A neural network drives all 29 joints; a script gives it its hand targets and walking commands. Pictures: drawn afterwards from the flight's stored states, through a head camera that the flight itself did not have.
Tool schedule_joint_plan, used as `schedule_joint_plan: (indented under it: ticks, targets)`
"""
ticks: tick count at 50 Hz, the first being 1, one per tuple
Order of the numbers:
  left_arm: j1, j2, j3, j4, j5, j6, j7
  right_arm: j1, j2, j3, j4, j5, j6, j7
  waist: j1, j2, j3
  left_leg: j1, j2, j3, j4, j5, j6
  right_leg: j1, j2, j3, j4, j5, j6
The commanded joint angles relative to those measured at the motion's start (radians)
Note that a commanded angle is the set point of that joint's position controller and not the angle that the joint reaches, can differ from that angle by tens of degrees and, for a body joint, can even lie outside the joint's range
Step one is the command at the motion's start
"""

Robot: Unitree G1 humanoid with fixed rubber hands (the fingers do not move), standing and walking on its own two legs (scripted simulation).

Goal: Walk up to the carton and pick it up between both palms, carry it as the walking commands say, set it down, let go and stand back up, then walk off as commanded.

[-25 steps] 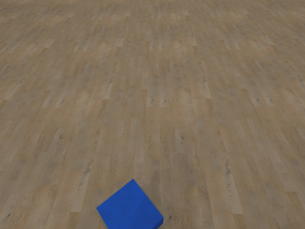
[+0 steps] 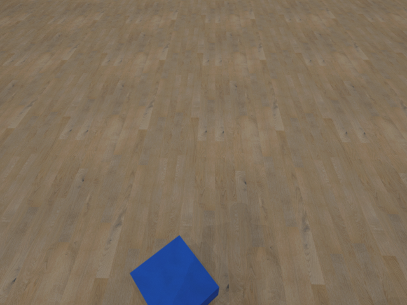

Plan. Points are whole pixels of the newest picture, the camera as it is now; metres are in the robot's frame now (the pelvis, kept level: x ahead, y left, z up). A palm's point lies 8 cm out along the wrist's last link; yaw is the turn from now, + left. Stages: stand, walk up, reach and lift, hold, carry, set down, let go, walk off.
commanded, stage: stand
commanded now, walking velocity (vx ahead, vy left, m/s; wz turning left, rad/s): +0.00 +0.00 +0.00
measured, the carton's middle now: (175, 284) +0.31 +0.16 -0.70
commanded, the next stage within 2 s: walk off in 1.78 s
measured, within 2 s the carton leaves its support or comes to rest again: neither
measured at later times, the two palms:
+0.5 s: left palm out of the picture -0.04 +0.20 -0.15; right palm out of the picture -0.04 -0.19 -0.15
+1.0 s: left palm out of the picture +0.01 +0.27 -0.14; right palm out of the picture +0.04 -0.25 -0.14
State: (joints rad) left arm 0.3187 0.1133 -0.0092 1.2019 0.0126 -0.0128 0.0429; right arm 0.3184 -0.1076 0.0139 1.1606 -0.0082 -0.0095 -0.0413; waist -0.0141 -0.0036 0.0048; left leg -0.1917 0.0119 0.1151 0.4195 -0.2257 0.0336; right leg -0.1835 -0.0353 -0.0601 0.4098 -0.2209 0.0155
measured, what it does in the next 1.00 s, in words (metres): stands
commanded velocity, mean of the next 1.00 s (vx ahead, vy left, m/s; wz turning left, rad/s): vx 0.00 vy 0.00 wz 0.00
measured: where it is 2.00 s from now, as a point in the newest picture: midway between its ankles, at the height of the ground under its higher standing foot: outside the picture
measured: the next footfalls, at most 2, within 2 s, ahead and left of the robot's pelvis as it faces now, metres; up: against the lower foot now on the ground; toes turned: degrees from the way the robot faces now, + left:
none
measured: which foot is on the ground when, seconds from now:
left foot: down 0.00-1.00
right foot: down 0.00-1.00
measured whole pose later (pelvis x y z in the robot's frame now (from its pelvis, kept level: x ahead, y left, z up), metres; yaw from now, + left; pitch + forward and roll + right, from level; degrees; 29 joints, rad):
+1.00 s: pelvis +0.00 +0.01 +0.00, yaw +1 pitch -1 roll +0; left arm 0.25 0.25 0.01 1.09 0.02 -0.02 0.04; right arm 0.22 -0.25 -0.01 1.07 -0.01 -0.03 -0.02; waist -0.01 0.00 0.05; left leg -0.19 -0.02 0.10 0.43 -0.23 0.05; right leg -0.19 -0.06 -0.06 0.45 -0.25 0.03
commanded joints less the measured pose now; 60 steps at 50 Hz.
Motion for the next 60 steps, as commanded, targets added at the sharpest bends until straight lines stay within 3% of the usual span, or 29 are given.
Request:
schedule_joint_plan:
  ticks: [1,3,4,7,8,9,10,13,15,19,20,24,25,26,28,29,30,32,33,34,35,38,39,41,45,48,56,59,60]
  targets:
    - [0.075,0.083,0.009,-0.01,0.004,-0.005,0.004,0.084,-0.086,-0.011,-0.004,-0.004,-0.007,0.002,-0.009,-0.014,0.07,-0.012,0.1,-0.116,-0.099,0.037,-0.006,-0.063,-0.055,0.067,-0.077,0.037,-0.017]
    - [0.061,0.042,0.0,-0.012,-0.005,-0.003,0.002,0.077,-0.058,-0.006,-0.003,0.001,-0.015,0.004,-0.019,0.03,0.076,-0.037,0.101,-0.108,-0.125,-0.011,0.001,-0.05,-0.068,0.084,-0.068,0.054,-0.017]
    - [0.083,0.098,0.016,-0.021,-0.006,-0.003,-0.001,0.094,-0.066,-0.006,0.011,-0.003,-0.01,0.001,0.009,0.006,0.059,-0.055,0.094,-0.113,-0.102,0.031,-0.003,-0.015,-0.064,0.067,-0.061,0.054,-0.013]
    - [0.108,0.06,0.007,-0.001,-0.009,-0.007,0.007,0.091,-0.083,-0.009,0.003,0.0,-0.017,0.004,0.001,0.005,0.095,-0.035,0.121,-0.135,-0.114,0.074,0.013,-0.043,-0.08,0.071,-0.055,0.053,-0.015]
    - [0.13,0.039,0.0,0.008,-0.008,-0.005,0.003,0.089,-0.04,-0.003,0.009,-0.007,-0.018,0.006,0.008,-0.056,0.077,-0.047,0.113,-0.134,-0.105,0.047,0.01,-0.025,-0.069,0.069,-0.058,0.055,-0.013]
    - [0.11,0.027,-0.007,0.004,-0.003,-0.005,0.005,0.07,-0.054,-0.006,0.0,-0.01,-0.012,0.004,0.0,0.041,0.089,-0.047,0.109,-0.112,-0.103,0.039,0.007,-0.03,-0.077,0.08,-0.072,0.069,-0.016]
    - [0.093,0.045,-0.006,-0.009,-0.003,-0.002,0.008,0.079,-0.067,-0.006,-0.002,-0.002,-0.018,0.006,-0.004,-0.022,0.088,-0.026,0.099,-0.121,-0.11,0.086,-0.001,-0.042,-0.079,0.072,-0.062,0.087,-0.025]
    - [0.102,0.068,0.005,0.001,-0.007,-0.005,0.01,0.123,-0.046,0.002,0.018,0.003,-0.023,-0.002,-0.006,-0.024,0.044,0.014,0.106,-0.123,-0.087,0.108,0.011,-0.019,-0.073,0.07,-0.063,0.108,-0.015]
    - [0.13,0.026,-0.009,0.013,0.001,-0.004,0.011,0.108,-0.065,-0.011,0.026,0.007,-0.023,-0.001,0.002,0.045,0.071,-0.004,0.107,-0.128,-0.112,0.079,0.01,-0.025,-0.078,0.077,-0.063,0.052,-0.019]
    - [0.099,0.054,-0.001,0.002,0.0,0.002,0.01,0.126,-0.082,-0.012,0.017,0.008,-0.022,0.003,-0.029,-0.017,0.057,0.034,0.101,-0.126,-0.114,0.09,0.002,-0.037,-0.075,0.068,-0.064,0.05,-0.016]
    - [0.1,0.042,-0.002,-0.004,-0.009,-0.001,0.005,0.106,-0.056,-0.005,0.027,0.002,-0.019,-0.003,0.001,0.002,0.094,-0.01,0.112,-0.141,-0.104,0.112,0.012,-0.051,-0.075,0.057,-0.054,0.064,-0.006]
    - [0.098,0.068,0.007,0.002,-0.011,-0.006,0.005,0.118,-0.024,0.003,0.033,-0.001,-0.016,0.0,0.0,0.031,0.106,-0.032,0.088,-0.117,-0.115,0.099,0.002,-0.032,-0.071,0.063,-0.061,0.068,0.002]
    - [0.107,0.062,0.007,0.005,-0.006,-0.005,0.009,0.098,-0.047,-0.004,0.012,-0.007,-0.023,0.002,-0.009,0.022,0.11,-0.022,0.099,-0.125,-0.108,0.076,0.009,-0.038,-0.077,0.067,-0.058,0.063,-0.005]
    - [0.122,0.069,0.008,0.011,-0.004,-0.003,-0.001,0.057,-0.088,-0.006,0.007,0.012,-0.025,-0.003,0.018,0.045,0.115,-0.034,0.095,-0.126,-0.102,0.101,0.01,-0.044,-0.084,0.072,-0.07,0.102,-0.009]
    - [0.081,0.068,0.012,0.0,-0.002,-0.011,0.01,0.092,-0.113,-0.02,-0.002,0.007,-0.036,0.004,-0.016,0.0,0.066,-0.015,0.106,-0.137,-0.123,0.08,0.007,-0.008,-0.086,0.067,-0.03,0.067,-0.021]
    - [0.092,0.123,0.022,-0.022,-0.002,-0.015,0.004,0.08,-0.111,-0.019,-0.004,0.004,-0.037,-0.004,0.006,0.021,0.089,-0.008,0.106,-0.137,-0.099,0.099,0.014,-0.037,-0.083,0.063,-0.027,0.08,-0.013]
    - [0.102,0.056,0.009,-0.005,-0.005,-0.015,0.008,0.069,-0.104,-0.016,-0.013,-0.001,-0.037,0.004,0.008,-0.026,0.064,0.008,0.122,-0.144,-0.096,0.109,0.025,-0.045,-0.081,0.061,-0.037,0.057,-0.013]
    - [0.071,0.081,0.015,-0.034,-0.008,-0.016,0.008,0.068,-0.114,-0.018,-0.016,0.001,-0.032,-0.003,0.001,0.012,0.087,-0.035,0.111,-0.142,-0.109,0.096,0.023,-0.017,-0.086,0.066,-0.033,0.06,-0.019]
    - [0.077,0.143,0.025,-0.036,-0.007,-0.013,0.01,0.07,-0.117,-0.022,-0.024,-0.002,-0.032,-0.003,-0.009,-0.03,0.114,-0.022,0.11,-0.143,-0.091,0.092,0.017,-0.054,-0.081,0.063,-0.029,0.053,-0.019]
    - [0.08,0.151,0.033,-0.045,-0.008,-0.01,0.007,0.041,-0.165,-0.033,-0.043,0.0,-0.032,-0.003,0.005,0.024,0.092,-0.027,0.119,-0.148,-0.097,0.076,0.022,-0.035,-0.085,0.072,-0.032,0.077,-0.019]
    - [0.059,0.13,0.02,-0.055,-0.007,-0.012,0.011,0.051,-0.178,-0.04,-0.036,0.012,-0.029,0.005,-0.001,-0.016,0.084,-0.034,0.111,-0.147,-0.115,0.056,0.007,-0.029,-0.087,0.059,-0.022,0.06,-0.021]
    - [0.042,0.173,0.028,-0.076,0.006,-0.017,0.013,0.02,-0.157,-0.03,-0.059,-0.005,-0.032,0.01,-0.01,-0.01,0.065,-0.018,0.112,-0.157,-0.1,0.027,0.027,-0.037,-0.081,0.059,-0.013,0.035,-0.021]
    - [0.052,0.218,0.045,-0.091,-0.003,-0.024,0.009,0.006,-0.232,-0.05,-0.071,-0.01,-0.029,0.002,0.009,0.027,0.073,-0.015,0.115,-0.153,-0.102,0.061,0.025,-0.04,-0.097,0.068,-0.01,0.06,-0.024]
    - [0.038,0.165,0.029,-0.091,0.003,-0.019,0.008,0.01,-0.191,-0.038,-0.072,0.0,-0.024,0.003,-0.006,-0.001,0.075,-0.015,0.116,-0.154,-0.108,0.071,0.038,-0.047,-0.096,0.064,-0.011,0.046,-0.026]
    - [0.007,0.244,0.043,-0.128,0.001,-0.016,0.002,-0.043,-0.239,-0.046,-0.103,-0.003,-0.03,0.003,0.013,-0.015,0.066,-0.011,0.11,-0.153,-0.097,0.07,0.028,-0.026,-0.09,0.071,-0.004,0.073,-0.027]
    - [-0.007,0.241,0.033,-0.135,0.0,-0.021,-0.008,-0.1,-0.258,-0.04,-0.13,0.002,-0.026,0.014,0.023,0.028,0.04,-0.012,0.122,-0.156,-0.094,0.061,0.029,-0.013,-0.093,0.07,-0.01,0.068,-0.023]
    - [-0.098,0.308,0.036,-0.145,-0.005,-0.022,-0.016,-0.143,-0.316,-0.04,-0.136,0.008,-0.03,0.028,-0.003,-0.004,0.041,0.06,0.119,-0.15,-0.1,0.153,0.033,-0.045,-0.112,0.09,-0.026,0.088,-0.043]
    - [-0.084,0.336,0.031,-0.144,-0.005,-0.016,-0.019,-0.2,-0.377,-0.05,-0.138,0.011,-0.029,0.028,0.036,0.02,0.046,0.049,0.124,-0.168,-0.129,0.108,0.021,-0.025,-0.106,0.091,-0.056,0.073,-0.034]
    - [-0.126,0.354,0.032,-0.146,0.005,-0.016,-0.019,-0.183,-0.345,-0.043,-0.136,0.008,-0.034,0.034,0.007,-0.002,0.002,0.07,0.116,-0.148,-0.122,0.105,0.01,-0.005,-0.109,0.09,-0.065,0.071,-0.039]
